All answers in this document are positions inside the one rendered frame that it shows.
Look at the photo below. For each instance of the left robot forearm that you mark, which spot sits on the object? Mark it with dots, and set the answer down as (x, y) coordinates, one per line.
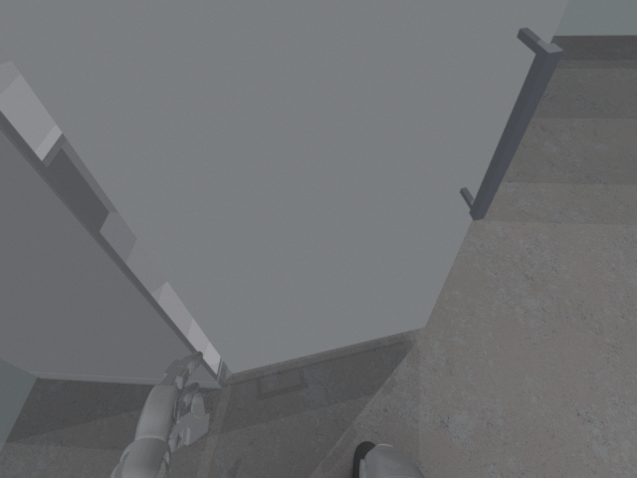
(144, 458)

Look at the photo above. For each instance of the robot left hand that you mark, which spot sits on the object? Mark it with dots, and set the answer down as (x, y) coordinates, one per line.
(162, 415)

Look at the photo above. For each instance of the right robot thigh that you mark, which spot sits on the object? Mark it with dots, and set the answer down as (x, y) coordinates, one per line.
(388, 464)

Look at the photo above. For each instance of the robot right foot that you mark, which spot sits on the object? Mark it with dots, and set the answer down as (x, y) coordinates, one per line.
(360, 452)

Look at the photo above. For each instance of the fridge door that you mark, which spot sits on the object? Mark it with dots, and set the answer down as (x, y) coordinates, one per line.
(292, 167)

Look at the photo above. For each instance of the handle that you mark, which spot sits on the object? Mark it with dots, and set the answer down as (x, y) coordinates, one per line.
(544, 63)

